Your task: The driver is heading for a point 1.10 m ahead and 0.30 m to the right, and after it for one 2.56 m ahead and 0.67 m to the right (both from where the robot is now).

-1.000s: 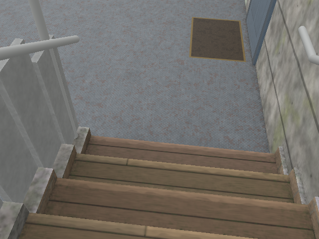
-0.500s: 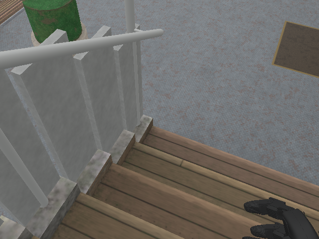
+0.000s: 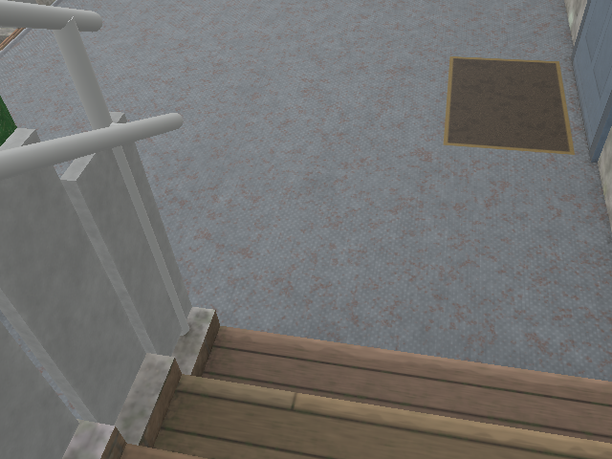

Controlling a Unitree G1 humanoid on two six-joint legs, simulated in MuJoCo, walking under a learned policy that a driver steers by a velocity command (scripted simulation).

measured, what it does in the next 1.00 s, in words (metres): goes down: left foot 0.17 m lower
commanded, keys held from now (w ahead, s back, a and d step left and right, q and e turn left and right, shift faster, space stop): w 0.64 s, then w+e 0.16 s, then e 0.20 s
